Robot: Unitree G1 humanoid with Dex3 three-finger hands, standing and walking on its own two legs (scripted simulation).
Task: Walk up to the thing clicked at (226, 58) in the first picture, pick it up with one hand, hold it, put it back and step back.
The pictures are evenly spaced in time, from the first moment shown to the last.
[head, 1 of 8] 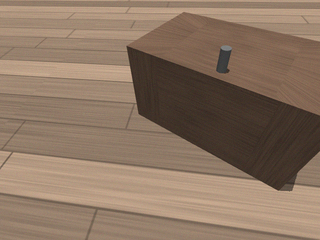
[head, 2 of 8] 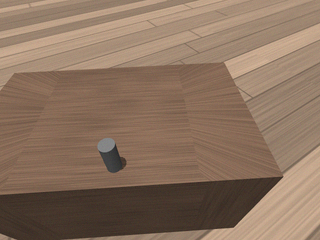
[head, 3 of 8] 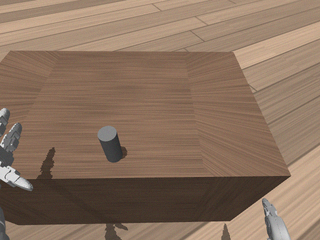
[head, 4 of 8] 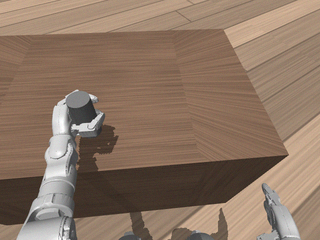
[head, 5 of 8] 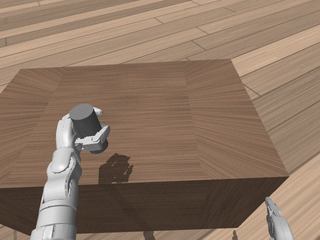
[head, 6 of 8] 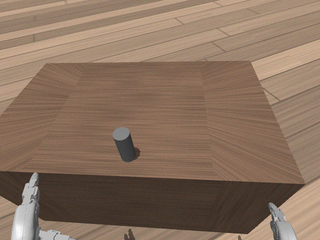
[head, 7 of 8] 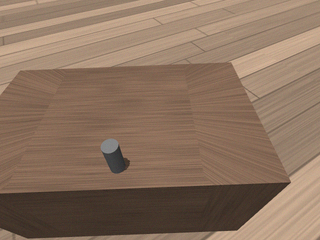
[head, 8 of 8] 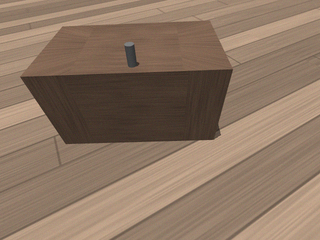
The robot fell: no
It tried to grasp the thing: yes
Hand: left
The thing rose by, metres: 0.24
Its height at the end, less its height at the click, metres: +0.00
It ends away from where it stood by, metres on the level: 0.00
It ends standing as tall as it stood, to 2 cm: yes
